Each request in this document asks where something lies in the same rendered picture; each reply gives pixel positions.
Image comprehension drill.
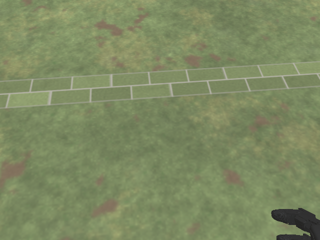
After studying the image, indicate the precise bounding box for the right robot hand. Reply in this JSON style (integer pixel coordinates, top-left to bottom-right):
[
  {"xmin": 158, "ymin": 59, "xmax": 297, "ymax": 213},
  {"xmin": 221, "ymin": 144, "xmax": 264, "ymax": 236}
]
[{"xmin": 271, "ymin": 208, "xmax": 320, "ymax": 240}]

